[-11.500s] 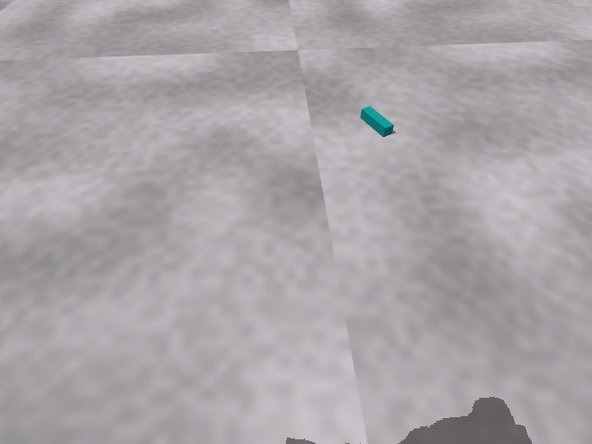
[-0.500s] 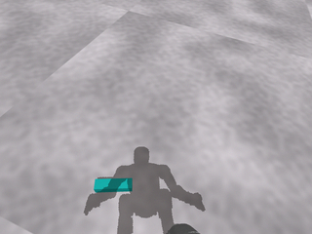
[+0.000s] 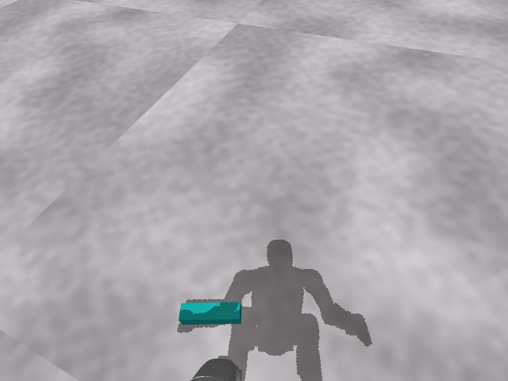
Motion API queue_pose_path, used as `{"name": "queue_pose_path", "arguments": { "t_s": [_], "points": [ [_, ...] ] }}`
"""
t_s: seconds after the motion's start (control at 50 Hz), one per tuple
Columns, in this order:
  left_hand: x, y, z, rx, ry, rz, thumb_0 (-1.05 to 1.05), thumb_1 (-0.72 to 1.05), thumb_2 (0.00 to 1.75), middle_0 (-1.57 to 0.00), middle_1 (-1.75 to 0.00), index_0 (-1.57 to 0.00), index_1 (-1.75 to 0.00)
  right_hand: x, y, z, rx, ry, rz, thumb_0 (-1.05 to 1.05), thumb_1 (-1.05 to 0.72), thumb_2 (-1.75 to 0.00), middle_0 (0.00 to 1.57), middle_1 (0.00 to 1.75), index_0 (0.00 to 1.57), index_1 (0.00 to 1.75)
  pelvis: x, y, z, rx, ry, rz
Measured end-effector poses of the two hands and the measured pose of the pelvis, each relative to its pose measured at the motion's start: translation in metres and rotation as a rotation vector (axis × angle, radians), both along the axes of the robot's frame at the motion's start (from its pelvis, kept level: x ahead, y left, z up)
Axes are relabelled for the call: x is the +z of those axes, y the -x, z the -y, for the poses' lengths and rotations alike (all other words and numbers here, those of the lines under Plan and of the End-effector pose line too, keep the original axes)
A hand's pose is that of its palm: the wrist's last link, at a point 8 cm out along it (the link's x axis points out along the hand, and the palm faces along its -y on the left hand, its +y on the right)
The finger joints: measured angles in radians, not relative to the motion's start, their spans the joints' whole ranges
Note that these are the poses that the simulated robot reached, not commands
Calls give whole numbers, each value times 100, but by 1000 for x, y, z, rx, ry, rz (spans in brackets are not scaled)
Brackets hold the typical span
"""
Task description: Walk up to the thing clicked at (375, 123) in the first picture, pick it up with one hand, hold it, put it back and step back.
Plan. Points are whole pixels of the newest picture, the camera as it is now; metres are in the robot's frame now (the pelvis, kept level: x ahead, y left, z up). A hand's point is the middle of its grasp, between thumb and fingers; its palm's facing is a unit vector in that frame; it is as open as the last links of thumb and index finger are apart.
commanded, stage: walk up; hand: left
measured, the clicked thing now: (211, 313) +0.44 +0.22 -0.73
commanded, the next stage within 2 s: stand in 0.86 s
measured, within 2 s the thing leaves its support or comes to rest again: neither
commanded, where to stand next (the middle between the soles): +0.08 +0.01 m, yaw +0 degrees
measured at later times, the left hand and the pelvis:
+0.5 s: hand out of the picture +0.03 +0.28 -0.16, palm faces -0.01 -0.93 -0.36, open 7.4 cm; pelvis -0.02 +0.02 +0.00, yaw +1 degrees
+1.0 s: hand out of the picture +0.06 +0.27 -0.14, palm faces +0.00 -0.94 -0.33, open 7.4 cm; pelvis +0.00 +0.02 +0.02, yaw +1 degrees
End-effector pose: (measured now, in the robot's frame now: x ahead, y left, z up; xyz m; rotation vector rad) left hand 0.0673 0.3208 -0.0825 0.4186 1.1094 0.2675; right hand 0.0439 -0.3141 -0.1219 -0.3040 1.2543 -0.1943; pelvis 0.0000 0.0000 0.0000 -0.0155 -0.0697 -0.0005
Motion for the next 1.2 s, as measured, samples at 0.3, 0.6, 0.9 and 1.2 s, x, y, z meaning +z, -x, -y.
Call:
{"name": "queue_pose_path", "arguments": {
  "t_s": [0.3,0.6,0.9,1.2],
  "points": [
    [-41,0,-19,19,62,-49,1,91,90,-21,-30,-20,-30,11,-63,-38,89,45,154,0,-91,-90,21,30,21,30,-13,16,-24,12,-6,-32],
    [-32,42,2,58,129,-107,1,90,90,-21,-30,-20,-30,12,-33,-42,66,-11,86,1,-91,-90,21,30,20,30,4,21,-19,18,-3,-13],
    [-23,15,3,55,136,-89,1,91,90,-21,-30,-20,-30,19,-26,-37,33,5,38,1,-91,-90,21,30,20,30,14,12,-17,24,0,-28],
    [-25,-7,8,37,139,-133,1,91,90,-21,-30,-20,-30,21,-42,-33,2,15,16,1,-91,-90,21,29,20,30,17,-13,-17,6,-12,-49]
  ]
}}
